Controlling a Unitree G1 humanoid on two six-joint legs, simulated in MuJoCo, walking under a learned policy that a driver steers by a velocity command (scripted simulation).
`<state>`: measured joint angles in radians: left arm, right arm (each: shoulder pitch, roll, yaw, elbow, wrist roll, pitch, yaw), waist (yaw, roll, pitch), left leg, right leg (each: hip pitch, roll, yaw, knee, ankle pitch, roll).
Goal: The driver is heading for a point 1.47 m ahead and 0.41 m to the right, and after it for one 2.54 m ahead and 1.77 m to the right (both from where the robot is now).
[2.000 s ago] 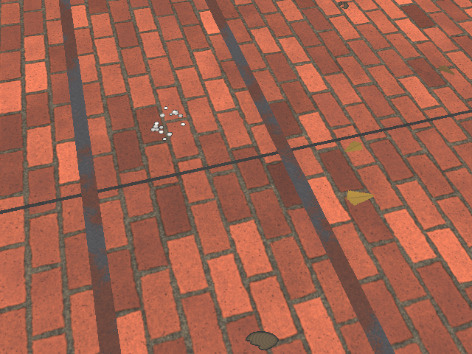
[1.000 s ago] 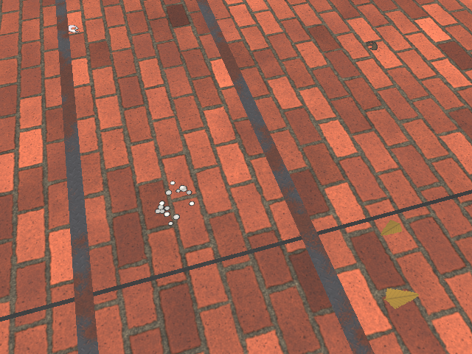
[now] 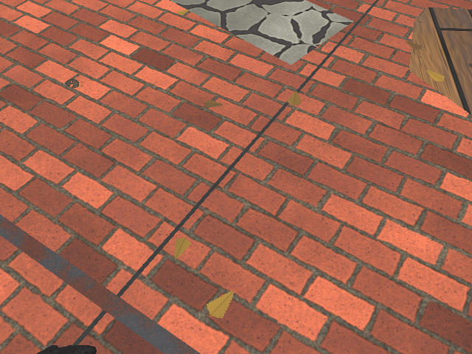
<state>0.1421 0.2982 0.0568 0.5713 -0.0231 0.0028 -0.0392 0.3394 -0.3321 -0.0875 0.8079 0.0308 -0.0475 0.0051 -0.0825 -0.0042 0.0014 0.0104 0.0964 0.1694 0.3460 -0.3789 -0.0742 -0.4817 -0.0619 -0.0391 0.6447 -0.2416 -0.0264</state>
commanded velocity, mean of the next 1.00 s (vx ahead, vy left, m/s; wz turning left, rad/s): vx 0.48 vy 0.00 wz -0.54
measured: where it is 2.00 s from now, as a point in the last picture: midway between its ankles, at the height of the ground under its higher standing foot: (327, 176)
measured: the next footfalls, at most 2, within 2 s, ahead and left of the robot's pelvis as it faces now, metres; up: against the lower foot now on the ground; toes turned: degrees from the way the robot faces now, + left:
right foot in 0.02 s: +0.12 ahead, -0.12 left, +0.00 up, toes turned -4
left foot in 0.52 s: +0.48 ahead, +0.01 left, +0.00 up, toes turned -21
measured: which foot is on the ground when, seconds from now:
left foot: down 0.00-0.02, up 0.04-0.50, down 0.52-1.00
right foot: up 0.00-0.00, down 0.02-0.52, up 0.54-1.00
